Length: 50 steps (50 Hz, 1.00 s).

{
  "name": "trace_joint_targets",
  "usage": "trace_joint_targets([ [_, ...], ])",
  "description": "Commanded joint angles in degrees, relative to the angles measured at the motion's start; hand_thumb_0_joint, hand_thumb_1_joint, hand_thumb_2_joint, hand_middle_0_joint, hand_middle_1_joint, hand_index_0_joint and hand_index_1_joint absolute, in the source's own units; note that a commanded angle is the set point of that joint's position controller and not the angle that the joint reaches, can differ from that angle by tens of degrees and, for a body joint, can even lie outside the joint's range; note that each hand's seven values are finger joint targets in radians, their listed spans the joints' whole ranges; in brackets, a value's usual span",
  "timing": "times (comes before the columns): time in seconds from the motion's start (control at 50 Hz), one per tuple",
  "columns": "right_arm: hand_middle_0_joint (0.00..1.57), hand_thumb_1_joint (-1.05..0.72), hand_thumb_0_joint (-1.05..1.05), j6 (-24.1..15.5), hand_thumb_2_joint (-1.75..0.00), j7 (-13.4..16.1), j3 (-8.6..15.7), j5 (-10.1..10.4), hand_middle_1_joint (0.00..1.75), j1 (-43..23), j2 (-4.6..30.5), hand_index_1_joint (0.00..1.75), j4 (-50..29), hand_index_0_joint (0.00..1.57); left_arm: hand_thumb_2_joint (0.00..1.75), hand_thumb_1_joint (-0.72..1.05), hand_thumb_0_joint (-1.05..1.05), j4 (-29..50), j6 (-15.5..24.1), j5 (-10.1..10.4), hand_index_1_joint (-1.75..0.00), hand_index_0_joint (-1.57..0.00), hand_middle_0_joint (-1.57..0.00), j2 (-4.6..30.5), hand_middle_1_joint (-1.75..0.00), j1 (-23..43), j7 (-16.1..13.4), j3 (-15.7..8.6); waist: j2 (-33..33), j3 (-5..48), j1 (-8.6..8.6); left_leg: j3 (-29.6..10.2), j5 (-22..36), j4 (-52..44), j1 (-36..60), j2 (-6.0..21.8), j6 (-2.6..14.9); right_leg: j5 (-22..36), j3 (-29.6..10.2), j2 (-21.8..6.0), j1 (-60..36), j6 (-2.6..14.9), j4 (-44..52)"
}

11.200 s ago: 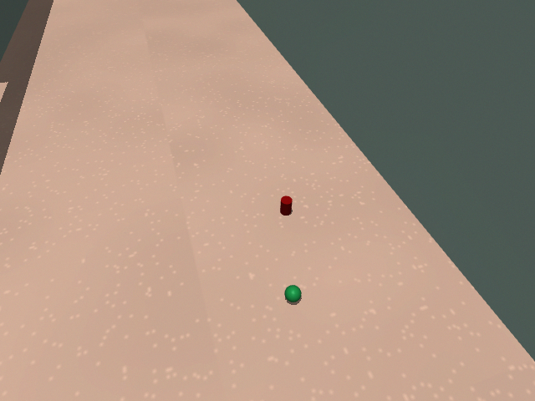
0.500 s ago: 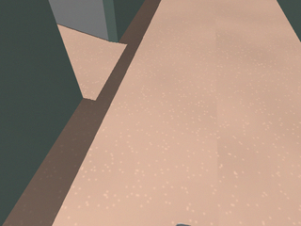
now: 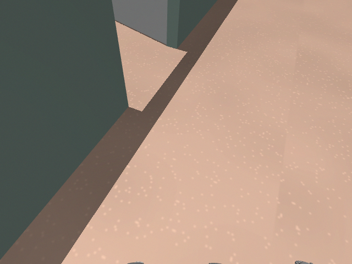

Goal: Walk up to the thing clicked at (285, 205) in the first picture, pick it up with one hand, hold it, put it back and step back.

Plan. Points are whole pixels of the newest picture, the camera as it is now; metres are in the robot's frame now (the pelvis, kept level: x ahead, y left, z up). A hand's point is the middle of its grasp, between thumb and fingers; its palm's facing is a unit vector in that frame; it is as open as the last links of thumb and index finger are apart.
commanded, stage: walk up
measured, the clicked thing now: out of the picture -0.17 -0.84 -0.70
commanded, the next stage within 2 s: stand in 0.54 s
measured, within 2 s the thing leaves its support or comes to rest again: neither
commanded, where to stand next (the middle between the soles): +0.07 -0.02 m, yaw +0 degrees
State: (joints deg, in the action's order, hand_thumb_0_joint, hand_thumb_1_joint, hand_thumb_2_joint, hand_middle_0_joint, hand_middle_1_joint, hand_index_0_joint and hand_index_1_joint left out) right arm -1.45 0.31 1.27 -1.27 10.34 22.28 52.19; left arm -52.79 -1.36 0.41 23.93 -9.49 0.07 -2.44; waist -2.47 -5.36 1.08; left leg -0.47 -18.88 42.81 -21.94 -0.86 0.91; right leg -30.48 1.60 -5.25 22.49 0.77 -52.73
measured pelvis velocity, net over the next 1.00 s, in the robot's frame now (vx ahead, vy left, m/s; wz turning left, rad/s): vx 0.01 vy -0.01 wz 0.01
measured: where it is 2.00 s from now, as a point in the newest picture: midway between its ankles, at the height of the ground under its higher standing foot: outside the picture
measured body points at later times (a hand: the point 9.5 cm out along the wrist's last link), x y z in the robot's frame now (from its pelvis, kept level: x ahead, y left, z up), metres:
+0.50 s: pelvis -0.01 -0.01 +0.03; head +0.00 -0.01 +0.48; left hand +0.06 +0.30 -0.10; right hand +0.11 -0.30 -0.10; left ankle +0.04 +0.12 -0.71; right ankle +0.00 -0.15 -0.71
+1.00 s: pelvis +0.01 -0.01 +0.04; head +0.03 -0.01 +0.49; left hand +0.10 +0.29 -0.10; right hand +0.10 -0.31 -0.09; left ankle +0.04 +0.12 -0.71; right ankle +0.00 -0.15 -0.71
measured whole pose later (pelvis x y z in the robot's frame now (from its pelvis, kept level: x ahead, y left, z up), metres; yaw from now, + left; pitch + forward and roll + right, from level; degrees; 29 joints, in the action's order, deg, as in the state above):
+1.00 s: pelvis +0.01 -0.01 +0.04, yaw +0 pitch -2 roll +0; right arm -0.5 -0.5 0.2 -0.7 3.3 19.6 66.2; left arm -66.1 0.8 -0.4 20.3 -4.1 0.5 -0.4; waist -0.8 -3.3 0.0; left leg -1.7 -7.9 19.9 -10.3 0.9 -1.3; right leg -12.1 2.9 -2.8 5.7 -1.9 -19.7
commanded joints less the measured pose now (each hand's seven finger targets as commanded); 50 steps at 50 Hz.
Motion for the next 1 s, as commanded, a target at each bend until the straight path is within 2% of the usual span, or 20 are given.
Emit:
trace_joint_targets([
  [0.0, 0.2, -0.9, 0.0, -1.31, -0.9, 1.01, 3.78, 0.73, 0.3, -6.1, 15.35, 0.3, -3.32, 0.2, 0.9, 0.9, 0.0, -0.24, 1.69, 0.18, -0.3, -0.2, -0.2, 10.04, -0.3, -5.13, -0.7, -2.91, 13.82, 7.03, 1.87, -14.99, 13.84, -13.78, 0.3, 11.53, 8.58, 5.72, 0.24, 0.71, -5.95, 0.5, 9.92],
  [0.04, 0.2, -0.9, 0.0, -0.5, -0.9, 0.72, 3.13, 1.04, 0.3, -5.88, 13.72, 0.3, -2.87, 0.2, 0.9, 0.9, 0.0, -1.05, 2.59, -0.48, -0.3, -0.2, -0.2, 9.57, -0.3, -4.0, -0.89, -2.64, 11.26, 8.98, 1.62, -11.88, 13.97, -10.15, 0.87, 9.08, 6.0, 14.23, 0.09, 1.8, -11.48, 0.4, 21.38],
  [0.06, 0.2, -0.9, 0.0, -0.34, -0.9, 0.67, 2.59, 1.51, 0.3, -5.56, 11.99, 0.3, -2.59, 0.2, 0.9, 0.9, 0.0, -1.16, 3.15, -1.04, -0.3, -0.2, -0.2, 10.77, -0.3, -3.44, -1.14, -2.64, 8.79, 9.85, 1.48, -10.93, 13.8, -8.21, -0.37, 8.24, 4.31, 18.47, -3.44, -0.5, -14.14, 1.2, 23.12],
  [0.08, 0.2, -0.9, 0.0, -0.37, -0.9, 0.66, 1.95, 1.96, 0.3, -5.07, 10.3, 0.3, -2.35, 0.2, 0.9, 0.9, 0.0, -0.7, 3.72, -1.56, -0.3, -0.2, -0.2, 12.76, -0.3, -2.07, -1.39, -2.62, 3.91, 10.17, 0.63, -8.41, 13.85, -5.14, 0.11, 5.95, 2.46, 21.77, -9.69, -5.13, -13.52, 2.63, 26.34],
  [0.1, 0.2, -0.9, 0.0, -0.26, -0.9, 0.66, 2.19, 1.9, 0.3, -3.81, 10.28, 0.3, -1.11, 0.2, 0.9, 0.9, 0.0, -0.34, 3.69, -1.48, -0.3, -0.2, -0.2, 15.0, -0.3, 2.23, -1.21, -2.7, 0.63, 9.48, -1.34, -5.56, 8.65, -6.05, 3.17, 2.94, 1.39, 19.08, -12.39, -8.65, -8.21, 5.27, 26.86],
  [0.12, 0.2, -0.9, 0.0, -0.14, -0.9, 0.75, 2.54, 1.68, 0.3, -2.08, 10.89, 0.3, 1.12, 0.2, 0.9, 0.9, 0.0, 0.18, 3.49, -1.34, -0.3, -0.2, -0.2, 14.81, -0.3, 6.28, -0.9, -2.33, -0.35, 8.65, -3.0, -4.96, 5.6, -8.16, 8.6, 2.86, 0.96, 16.74, -11.66, -9.22, -3.31, 5.51, 25.81],
  [0.14, 0.2, -0.9, 0.0, -0.44, -0.9, 0.7, 2.73, 1.36, 0.3, -2.72, 12.04, 0.3, 1.94, 0.2, 0.9, 0.9, 0.0, 0.21, 3.37, -0.95, -0.3, -0.2, -0.2, 12.14, -0.3, 6.41, -0.68, -1.5, 2.41, 8.77, -3.17, -8.1, 7.78, -11.32, 12.47, 4.96, 1.63, 16.35, -8.09, -6.85, -0.99, 3.69, 24.55],
  [0.16, 0.2, -0.9, 0.0, -0.69, -0.9, 0.45, 2.76, 1.15, 0.3, -5.62, 13.05, 0.3, 1.87, 0.2, 0.9, 0.9, 0.0, -0.85, 3.29, -0.4, -0.3, -0.2, -0.2, 10.78, -0.3, 5.7, -0.57, -0.95, 5.35, 8.03, -1.82, -11.52, 8.91, -13.63, 9.61, 6.91, 2.47, 15.45, -3.63, -2.63, -3.56, 1.45, 23.18],
  [0.18, 0.2, -0.9, 0.0, -0.73, -0.9, 0.22, 2.49, 1.18, 0.3, -7.66, 13.16, 0.3, 1.79, 0.2, 0.9, 0.9, 0.0, -1.98, 3.3, -0.26, -0.3, -0.2, -0.2, 10.22, -0.3, 3.86, -0.49, -0.82, 5.8, 8.41, -0.45, -12.59, 8.59, -14.38, 7.82, 7.9, 3.71, 14.22, -1.48, -0.85, -6.67, 0.79, 23.18],
  [0.22, 0.2, -0.9, 0.0, -0.56, -0.9, -0.11, 1.63, 1.32, 0.3, -8.79, 11.7, 0.3, 2.48, 0.2, 0.9, 0.9, 0.0, -3.78, 3.62, -0.55, -0.3, -0.2, -0.2, 10.34, -0.3, 3.09, -0.48, -0.8, 2.65, 7.61, 0.06, -11.31, 8.15, -15.41, 5.68, 7.5, 3.59, 12.59, -2.8, -1.59, -9.77, 1.13, 26.78],
  [0.28, 0.2, -0.9, 0.0, -0.36, -0.9, -0.27, 1.36, 1.49, 0.3, -8.26, 11.57, 0.3, 4.34, 0.2, 0.9, 0.9, 0.0, -4.52, 3.86, -0.62, -0.3, -0.2, -0.2, 11.06, -0.3, 5.68, -0.35, -0.79, 1.14, 5.39, -1.26, -8.5, 8.53, -15.5, 7.03, 5.12, 1.73, 13.56, -5.11, -3.92, -8.14, 1.6, 30.26],
  [0.4, 0.2, -0.9, 0.0, -0.11, -0.9, -0.71, 1.08, 1.16, 0.3, -9.24, 11.04, 0.3, 7.28, 0.2, 0.9, 0.9, 0.0, -6.54, 3.78, -0.57, -0.3, -0.2, -0.2, 10.0, -0.3, 7.75, -0.11, -0.61, 1.08, 5.28, -1.07, -9.62, 5.34, -20.13, 7.55, 5.64, 1.03, 9.27, -3.66, -3.46, -10.5, 0.96, 34.42],
  [0.5, 0.2, -0.9, 0.0, -0.37, -0.9, -0.6, 0.93, 1.0, 0.3, -9.36, 10.83, 0.3, 8.91, 0.2, 0.9, 0.9, 0.0, -7.52, 3.57, -0.49, -0.3, -0.2, -0.2, 9.79, -0.3, 8.23, -0.03, -0.78, 2.9, 6.4, -0.67, -9.83, 10.23, -22.4, 7.98, 6.36, 0.42, 13.63, -2.04, -3.16, -14.52, 0.66, 34.5],
  [0.52, 0.2, -0.9, 0.0, -0.36, -0.9, -0.54, 1.23, 0.53, 0.3, -10.62, 9.72, 0.3, 8.59, 0.2, 0.9, 0.9, 0.0, -8.57, 3.34, -0.53, -0.3, -0.2, -0.2, 9.23, -0.3, 6.83, -0.19, -0.27, 0.67, 5.82, -0.52, -8.97, 10.93, -23.31, 9.95, 6.61, 0.16, 13.56, -4.02, -3.21, -12.84, 0.54, 35.5],
  [0.58, 0.2, -0.9, 0.0, -0.17, -0.9, -0.52, 1.42, 0.62, 0.3, -10.49, 9.92, 0.3, 9.12, 0.2, 0.9, 0.9, 0.0, -8.9, 3.21, -0.62, -0.3, -0.2, -0.2, 9.36, -0.3, 7.82, -0.31, -0.22, 2.4, 5.28, -0.75, -8.99, 10.2, -24.57, 8.55, 6.75, -0.19, 13.85, -3.65, -3.08, -14.65, 0.2, 36.25],
  [0.64, 0.2, -0.9, 0.0, -0.25, -0.9, -0.47, 1.55, 0.69, 0.3, -11.07, 9.78, 0.3, 9.37, 0.2, 0.9, 0.9, 0.0, -9.11, 3.45, -0.58, -0.3, -0.2, -0.2, 9.38, -0.3, 7.84, -0.39, -0.28, 3.66, 6.99, -0.49, -7.99, 15.01, -24.63, 10.64, 7.01, -0.28, 17.29, -3.8, -3.36, -15.98, 0.04, 36.2],
  [0.68, 0.2, -0.9, 0.0, -0.25, -0.9, -0.41, 1.53, 0.78, 0.3, -10.09, 9.77, 0.3, 9.75, 0.2, 0.9, 0.9, 0.0, -9.47, 3.5, -0.56, -0.3, -0.2, -0.2, 9.56, -0.3, 7.95, -0.34, -0.36, 3.44, 7.44, -0.85, -7.62, 14.77, -24.89, 10.77, 7.1, -0.25, 18.33, -3.81, -3.25, -16.74, -0.04, 36.36],
  [0.74, 0.2, -0.9, 0.0, -0.51, -0.9, -0.28, 1.59, 0.92, 0.3, -10.87, 9.82, 0.3, 9.76, 0.2, 0.9, 0.9, 0.0, -9.51, 3.52, -0.66, -0.3, -0.2, -0.2, 9.4, -0.3, 7.63, -0.36, -0.32, 4.09, 9.51, -0.5, -7.12, 21.13, -24.31, 13.48, 7.7, -0.18, 23.89, -3.51, -3.44, -18.11, -0.03, 35.72],
  [0.84, 0.2, -0.9, 0.0, -0.23, -0.9, -0.09, 1.44, 0.91, 0.3, -10.56, 9.95, 0.3, 10.31, 0.2, 0.9, 0.9, 0.0, -9.82, 3.2, -0.72, -0.3, -0.2, -0.2, 8.77, -0.3, 7.9, -0.23, -0.28, 4.33, 8.61, -0.87, -6.77, 16.48, -25.85, 12.95, 7.7, -0.42, 21.53, -3.49, -3.08, -17.6, -0.17, 36.44],
  [0.98, 0.2, -0.9, 0.0, -0.37, -0.9, 0.1, 1.43, 0.92, 0.3, -10.29, 9.88, 0.3, 10.69, 0.2, 0.9, 0.9, 0.0, -9.8, 3.09, -0.69, -0.3, -0.2, -0.2, 8.21, -0.3, 7.64, -0.31, -0.19, 3.66, 9.13, -0.89, -6.11, 23.28, -25.21, 14.53, 8.21, -0.65, 25.92, -3.15, -3.15, -18.33, -0.33, 36.38],
])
